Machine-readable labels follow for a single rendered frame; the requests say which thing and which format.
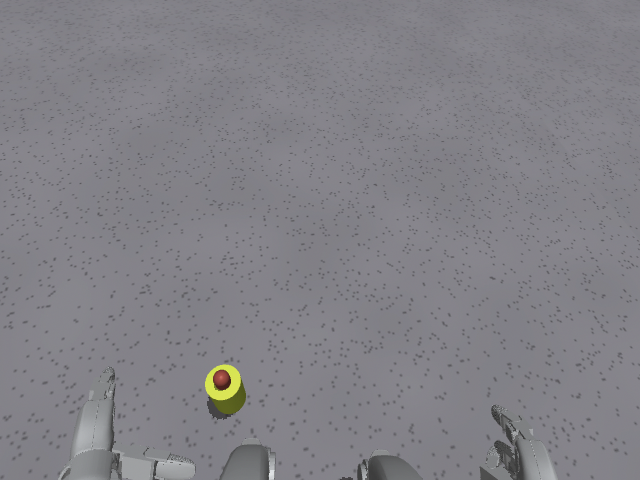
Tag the bottle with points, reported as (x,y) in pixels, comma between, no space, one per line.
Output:
(225,388)

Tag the right robot hand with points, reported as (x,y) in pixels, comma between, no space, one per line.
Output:
(529,461)

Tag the left robot hand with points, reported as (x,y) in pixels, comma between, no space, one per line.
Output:
(94,430)

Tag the left robot arm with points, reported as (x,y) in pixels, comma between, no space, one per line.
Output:
(91,465)

